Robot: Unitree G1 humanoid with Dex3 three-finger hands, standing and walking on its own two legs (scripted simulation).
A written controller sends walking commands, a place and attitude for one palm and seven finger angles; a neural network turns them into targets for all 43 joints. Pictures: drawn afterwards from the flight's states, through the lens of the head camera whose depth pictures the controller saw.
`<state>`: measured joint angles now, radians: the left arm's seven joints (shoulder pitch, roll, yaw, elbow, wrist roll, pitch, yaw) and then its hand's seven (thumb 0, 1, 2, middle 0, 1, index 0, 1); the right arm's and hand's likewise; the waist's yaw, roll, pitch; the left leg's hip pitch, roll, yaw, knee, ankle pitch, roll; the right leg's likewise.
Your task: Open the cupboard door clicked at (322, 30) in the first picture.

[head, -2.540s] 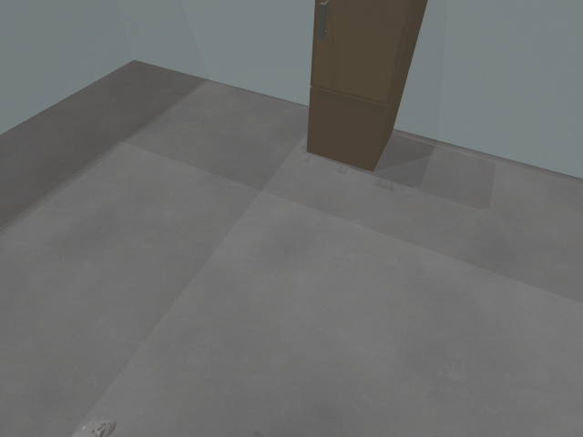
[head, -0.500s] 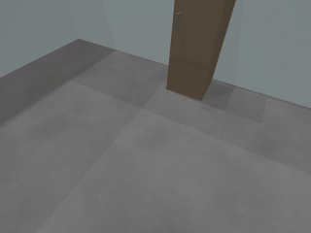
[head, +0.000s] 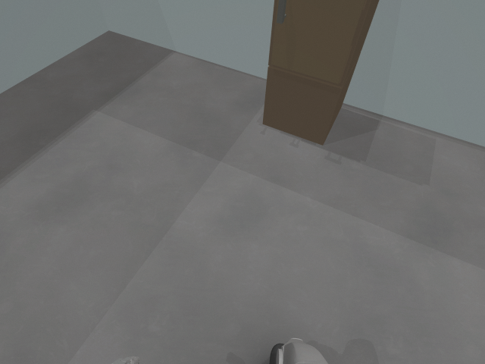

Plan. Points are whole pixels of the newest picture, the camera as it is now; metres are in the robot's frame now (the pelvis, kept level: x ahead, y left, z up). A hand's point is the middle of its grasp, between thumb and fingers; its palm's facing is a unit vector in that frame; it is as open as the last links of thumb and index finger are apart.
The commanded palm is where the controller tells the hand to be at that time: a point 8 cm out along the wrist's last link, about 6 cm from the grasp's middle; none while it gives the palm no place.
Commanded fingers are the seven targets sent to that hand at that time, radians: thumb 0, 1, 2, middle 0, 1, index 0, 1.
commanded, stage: walk to a spot facing it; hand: left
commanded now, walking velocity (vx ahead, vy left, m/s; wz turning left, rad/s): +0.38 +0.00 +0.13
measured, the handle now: (284, 3) +1.41 -0.18 -0.04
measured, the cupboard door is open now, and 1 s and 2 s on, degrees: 0 0 0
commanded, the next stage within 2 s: turn to face it in 0.98 s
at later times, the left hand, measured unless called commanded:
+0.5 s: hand (135, 350) +0.18 +0.21 -0.18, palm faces +0.15 -0.97 -0.17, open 7.3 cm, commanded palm none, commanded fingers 0.00 0.90 0.90 -0.20 -0.30 -0.20 -0.30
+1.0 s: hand (172, 204) +0.49 +0.18 -0.15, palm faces +0.17 -0.96 -0.23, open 7.2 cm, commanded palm none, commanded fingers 0.00 0.90 0.90 -0.20 -0.30 -0.20 -0.30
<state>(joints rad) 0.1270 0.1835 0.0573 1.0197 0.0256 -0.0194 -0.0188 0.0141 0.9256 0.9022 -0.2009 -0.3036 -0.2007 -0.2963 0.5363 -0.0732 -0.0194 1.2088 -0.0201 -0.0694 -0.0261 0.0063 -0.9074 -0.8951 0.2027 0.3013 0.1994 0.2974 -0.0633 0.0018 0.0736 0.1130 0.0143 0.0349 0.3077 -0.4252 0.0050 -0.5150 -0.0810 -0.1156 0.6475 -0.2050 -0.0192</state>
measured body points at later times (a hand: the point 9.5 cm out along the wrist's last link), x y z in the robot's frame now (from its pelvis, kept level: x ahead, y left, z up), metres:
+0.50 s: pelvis +0.23 +0.03 +0.00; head +0.23 +0.05 +0.45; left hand +0.17 +0.26 -0.17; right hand +0.35 -0.20 -0.12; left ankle +0.26 +0.12 -0.73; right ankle +0.16 -0.11 -0.66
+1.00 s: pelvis +0.46 -0.01 +0.01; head +0.48 -0.03 +0.46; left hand +0.49 +0.23 -0.14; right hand +0.47 -0.24 -0.16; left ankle +0.41 +0.12 -0.64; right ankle +0.50 -0.11 -0.73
